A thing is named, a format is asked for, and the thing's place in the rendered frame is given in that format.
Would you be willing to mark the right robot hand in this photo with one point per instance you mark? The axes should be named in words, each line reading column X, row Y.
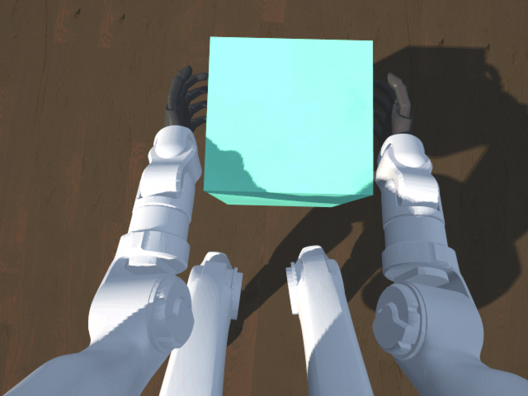
column 397, row 118

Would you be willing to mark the robot left forearm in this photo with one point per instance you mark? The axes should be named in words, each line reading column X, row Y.
column 157, row 238

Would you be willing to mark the robot left upper arm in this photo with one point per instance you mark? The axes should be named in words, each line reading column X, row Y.
column 135, row 322

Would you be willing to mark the robot left shin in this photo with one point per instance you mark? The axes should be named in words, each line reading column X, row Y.
column 210, row 256

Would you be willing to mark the robot right upper arm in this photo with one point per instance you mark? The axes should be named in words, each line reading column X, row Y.
column 436, row 337

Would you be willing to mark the carton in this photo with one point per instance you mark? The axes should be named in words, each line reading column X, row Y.
column 289, row 121

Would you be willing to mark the robot right thigh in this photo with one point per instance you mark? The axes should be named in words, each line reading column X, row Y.
column 334, row 362

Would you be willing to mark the left robot hand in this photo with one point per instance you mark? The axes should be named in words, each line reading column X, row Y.
column 178, row 108

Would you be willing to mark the robot right forearm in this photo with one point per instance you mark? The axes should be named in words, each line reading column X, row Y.
column 416, row 248

